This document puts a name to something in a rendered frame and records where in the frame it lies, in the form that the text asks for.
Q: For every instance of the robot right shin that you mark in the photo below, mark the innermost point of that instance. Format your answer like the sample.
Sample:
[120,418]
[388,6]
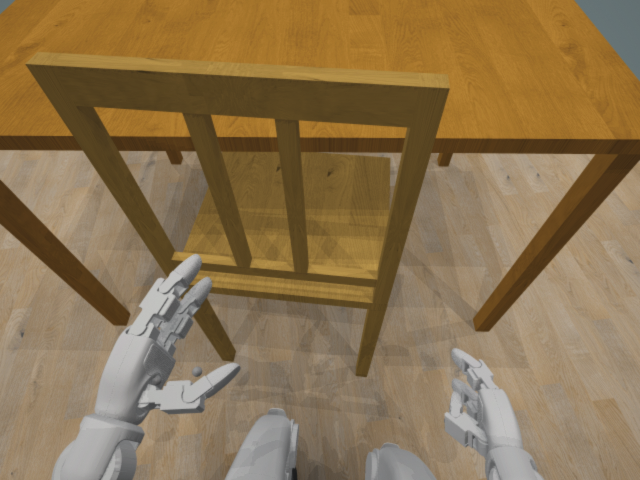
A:
[389,445]

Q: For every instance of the chair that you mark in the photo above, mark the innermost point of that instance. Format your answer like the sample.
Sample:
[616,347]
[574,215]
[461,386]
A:
[294,226]

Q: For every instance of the robot right thigh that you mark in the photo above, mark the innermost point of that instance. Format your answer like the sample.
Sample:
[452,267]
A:
[395,464]

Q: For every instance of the table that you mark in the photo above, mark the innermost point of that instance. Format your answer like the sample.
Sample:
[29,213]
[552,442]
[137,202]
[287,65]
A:
[525,77]

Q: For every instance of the left robot hand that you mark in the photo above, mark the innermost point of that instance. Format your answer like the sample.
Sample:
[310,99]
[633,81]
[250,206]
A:
[142,352]

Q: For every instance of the right robot hand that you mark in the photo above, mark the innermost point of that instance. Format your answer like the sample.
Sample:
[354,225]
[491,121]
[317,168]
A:
[490,420]

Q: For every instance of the robot left forearm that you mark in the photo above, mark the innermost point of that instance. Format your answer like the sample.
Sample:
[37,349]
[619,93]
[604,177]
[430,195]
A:
[105,449]

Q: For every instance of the robot right forearm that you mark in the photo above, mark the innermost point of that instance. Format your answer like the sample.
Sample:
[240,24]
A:
[510,463]

